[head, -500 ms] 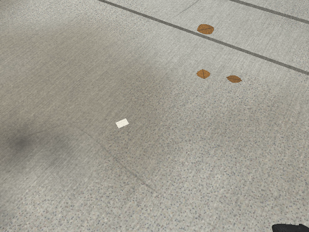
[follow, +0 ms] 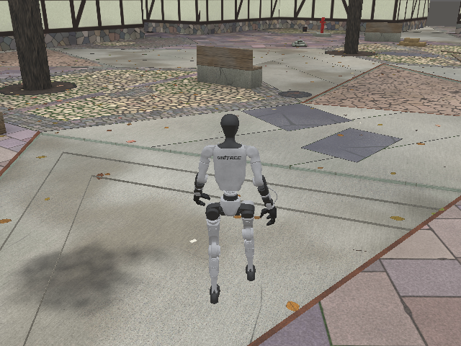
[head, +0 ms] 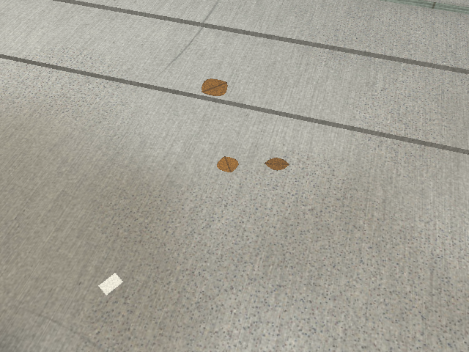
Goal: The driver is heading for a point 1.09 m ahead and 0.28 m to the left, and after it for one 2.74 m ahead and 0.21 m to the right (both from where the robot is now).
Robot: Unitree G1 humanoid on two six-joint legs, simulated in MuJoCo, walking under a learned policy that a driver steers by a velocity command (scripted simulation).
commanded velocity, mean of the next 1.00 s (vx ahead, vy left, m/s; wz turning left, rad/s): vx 0.50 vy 0.00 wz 0.42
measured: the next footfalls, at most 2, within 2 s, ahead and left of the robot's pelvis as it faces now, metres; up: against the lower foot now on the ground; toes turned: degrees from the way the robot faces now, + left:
right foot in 0.12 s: +0.21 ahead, -0.14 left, +0.00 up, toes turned +1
left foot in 0.64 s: +0.47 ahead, +0.14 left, +0.00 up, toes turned +21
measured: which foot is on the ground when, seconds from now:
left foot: down 0.00-0.12, up 0.14-0.62, down 0.64-1.00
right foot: up 0.00-0.10, down 0.12-0.66, up 0.68-1.00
